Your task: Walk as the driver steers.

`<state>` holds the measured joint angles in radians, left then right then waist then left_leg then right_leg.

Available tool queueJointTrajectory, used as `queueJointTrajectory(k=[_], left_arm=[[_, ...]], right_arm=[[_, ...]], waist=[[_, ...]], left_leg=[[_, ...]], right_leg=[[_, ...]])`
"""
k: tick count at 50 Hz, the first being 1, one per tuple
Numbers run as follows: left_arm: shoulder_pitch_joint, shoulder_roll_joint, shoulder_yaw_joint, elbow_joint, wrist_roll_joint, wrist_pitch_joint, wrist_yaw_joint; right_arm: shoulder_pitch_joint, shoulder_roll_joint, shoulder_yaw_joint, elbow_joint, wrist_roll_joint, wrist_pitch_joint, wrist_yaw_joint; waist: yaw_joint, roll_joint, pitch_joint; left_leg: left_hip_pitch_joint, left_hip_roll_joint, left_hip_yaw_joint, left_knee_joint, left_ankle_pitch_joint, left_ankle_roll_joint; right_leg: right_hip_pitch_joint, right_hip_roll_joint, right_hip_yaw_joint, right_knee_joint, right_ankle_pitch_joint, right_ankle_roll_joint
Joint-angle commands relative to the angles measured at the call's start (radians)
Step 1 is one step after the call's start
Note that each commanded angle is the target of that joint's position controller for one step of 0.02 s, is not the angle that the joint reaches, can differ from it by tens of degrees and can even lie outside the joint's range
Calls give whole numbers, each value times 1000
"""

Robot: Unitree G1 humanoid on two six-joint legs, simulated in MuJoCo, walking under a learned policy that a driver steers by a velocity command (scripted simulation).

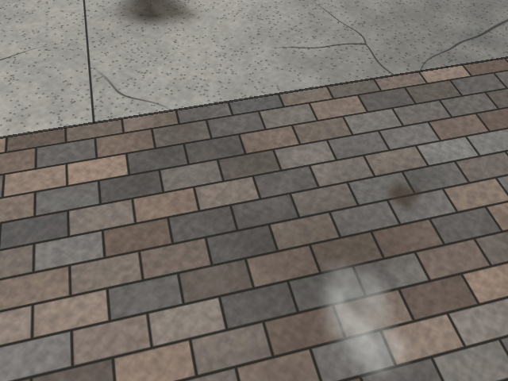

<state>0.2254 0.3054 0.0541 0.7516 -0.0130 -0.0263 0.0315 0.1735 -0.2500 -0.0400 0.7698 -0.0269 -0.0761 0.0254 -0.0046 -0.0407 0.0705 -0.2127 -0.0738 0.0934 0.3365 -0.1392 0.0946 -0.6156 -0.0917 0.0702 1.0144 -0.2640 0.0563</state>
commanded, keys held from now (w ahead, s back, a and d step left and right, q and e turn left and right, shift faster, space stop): e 1.00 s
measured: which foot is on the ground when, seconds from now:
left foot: down 0.00-0.28, up 0.30-0.66, down 0.68-1.00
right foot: up 0.00-0.24, down 0.26-0.68, up 0.70-1.00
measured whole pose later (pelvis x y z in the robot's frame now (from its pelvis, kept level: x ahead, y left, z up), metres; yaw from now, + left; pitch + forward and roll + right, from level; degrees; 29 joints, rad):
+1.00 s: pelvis +0.12 +0.00 +0.00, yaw -34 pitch +1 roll -1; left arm 0.19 0.31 0.09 0.61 -0.02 0.07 0.01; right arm 0.16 -0.27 -0.06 0.73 -0.01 0.02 -0.04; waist -0.02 -0.02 0.06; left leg -0.22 0.06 0.10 0.43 -0.23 0.00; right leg -0.45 -0.03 0.02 0.90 -0.41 0.10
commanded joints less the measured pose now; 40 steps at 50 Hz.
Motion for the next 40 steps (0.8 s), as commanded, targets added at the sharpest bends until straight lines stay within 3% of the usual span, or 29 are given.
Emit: queueJointTrajectory(k=[1,4,7,10,12,13,14,15,16,17,18,19,21,25,30,33,34,35,36,37,38,39,40], left_arm=[[88,50,15,-33,6,5,-3],[9,51,15,-76,1,7,-19],[-27,64,23,-114,3,17,-34],[-33,66,30,-145,1,24,-51],[21,74,41,-145,-1,18,-57],[87,139,65,-137,5,13,-46],[133,274,98,-153,22,15,-23],[157,244,85,-166,39,12,-23],[123,191,70,-175,31,7,-30],[59,167,65,-180,17,4,-28],[10,150,61,-186,1,9,-25],[-28,141,56,-193,-6,16,-18],[-48,151,60,-204,8,30,-11],[-39,169,71,-206,7,42,6],[-66,170,72,-219,8,59,4],[-107,157,67,-230,-8,70,6],[-83,129,59,-230,-7,72,8],[-37,69,44,-244,3,69,5],[-41,139,65,-253,11,56,4],[-20,200,87,-227,6,54,2],[-7,201,94,-202,0,61,2],[9,175,90,-182,1,72,6],[6,151,84,-181,0,79,4]], right_arm=[[-81,-143,-36,-52,1,-4,-24],[-54,-168,-43,-28,6,27,-41],[-40,-184,-51,-15,19,61,-46],[-41,-192,-58,-14,38,88,-54],[-49,-186,-58,-15,53,97,-65],[-8,-172,-56,-10,44,91,-66],[-13,-127,-40,-56,1,75,-57],[-61,-116,-29,-79,-9,65,-45],[-78,-157,-43,-68,19,65,-33],[-90,-153,-45,-67,38,69,-33],[-91,-146,-46,-58,33,75,-41],[-94,-159,-52,-58,25,83,-51],[-65,-130,-46,-51,27,89,-52],[-72,-113,-38,-51,30,87,-57],[-74,-133,-47,-61,37,73,-43],[4,-138,-57,-43,35,54,-29],[35,-183,-72,-38,24,52,-31],[17,-282,-92,-50,4,61,-40],[8,-265,-88,-60,-25,58,-36],[-46,-212,-72,-88,-21,54,-40],[-93,-174,-64,-96,-5,55,-46],[-114,-154,-58,-104,13,57,-52],[-109,-146,-53,-104,22,60,-59]], waist=[[28,114,-119],[-11,100,-113],[-24,104,-97],[-18,120,-93],[25,106,-123],[46,22,-179],[29,-222,-243],[63,-250,-370],[74,-102,-363],[45,-44,-283],[25,13,-221],[5,-5,-193],[-15,-68,-188],[3,-90,-215],[19,-140,-197],[-27,-138,-188],[-23,-75,-191],[35,214,-172],[16,327,-146],[28,230,-125],[46,184,-106],[46,169,-95],[33,172,-84]], left_leg=[[-16,262,-21,-110,562,138],[70,298,-22,-102,496,140],[147,341,-36,-55,451,138],[199,375,-50,42,481,115],[185,335,-3,191,537,51],[109,255,44,361,455,-18],[-196,112,88,669,-12,-110],[-386,-15,-78,885,-546,-141],[-410,44,-183,955,-531,-131],[-441,71,-181,938,-455,-124],[-450,90,-174,866,-391,-131],[-415,100,-171,800,-336,-141],[-334,68,-147,721,-283,-169],[-270,53,-163,536,-236,-195],[-187,35,-172,371,-220,-174],[-47,34,-148,100,-74,-133],[51,133,-218,29,-14,-95],[130,366,-469,-21,132,23],[55,497,-644,-62,208,177],[27,472,-566,-53,199,182],[19,401,-453,-32,171,131],[36,347,-373,-20,146,95],[49,332,-329,-17,176,94]], right_leg=[[148,-17,-18,-127,166,13],[115,-17,-39,-229,190,8],[80,-7,-60,-279,98,-11],[84,20,-92,-342,-8,-46],[214,66,-124,-511,110,-92],[380,48,-43,-592,405,-140],[628,-182,284,-547,928,-288],[743,-318,516,-591,958,-470],[709,-281,424,-603,851,-437],[644,-218,328,-602,728,-374],[575,-169,274,-620,619,-324],[512,-134,242,-639,548,-298],[443,-87,213,-651,550,-292],[432,-77,240,-635,465,-287],[395,-65,351,-625,292,-269],[362,-19,381,-562,253,-216],[286,33,341,-489,113,-165],[102,190,159,-272,-211,-96],[9,211,95,-40,-396,-49],[15,165,117,105,-333,-33],[12,155,99,159,-265,-19],[-4,148,85,201,-211,-1],[-24,143,75,235,-174,16]])
Keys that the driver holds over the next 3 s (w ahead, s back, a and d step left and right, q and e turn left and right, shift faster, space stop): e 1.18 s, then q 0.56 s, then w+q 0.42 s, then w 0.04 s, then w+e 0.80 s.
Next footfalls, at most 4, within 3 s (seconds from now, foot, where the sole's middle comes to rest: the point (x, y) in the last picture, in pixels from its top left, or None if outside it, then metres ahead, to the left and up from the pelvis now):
0.26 right None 0.16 -0.15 -0.78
0.68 left None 0.22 0.08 -0.78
1.12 right None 0.06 -0.14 -0.78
1.52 left None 0.20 0.04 -0.78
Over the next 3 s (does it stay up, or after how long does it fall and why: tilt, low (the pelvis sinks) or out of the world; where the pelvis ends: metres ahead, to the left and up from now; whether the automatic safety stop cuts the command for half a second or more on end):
stays up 0.56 -0.18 -0.02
